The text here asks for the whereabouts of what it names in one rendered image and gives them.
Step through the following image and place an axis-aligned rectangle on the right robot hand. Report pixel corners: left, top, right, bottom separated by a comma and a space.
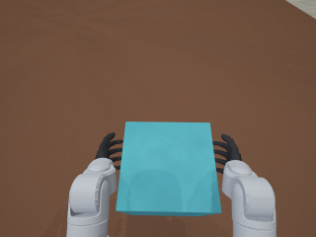
212, 133, 242, 174

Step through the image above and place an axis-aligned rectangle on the robot right forearm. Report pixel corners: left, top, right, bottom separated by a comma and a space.
221, 160, 277, 237

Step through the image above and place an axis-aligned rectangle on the left robot hand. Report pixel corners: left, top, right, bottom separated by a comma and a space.
95, 132, 123, 170

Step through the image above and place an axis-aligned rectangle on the carton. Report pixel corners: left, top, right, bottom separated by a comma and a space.
116, 121, 222, 216

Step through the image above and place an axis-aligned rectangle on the robot left forearm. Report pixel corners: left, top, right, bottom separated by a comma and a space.
66, 158, 117, 237

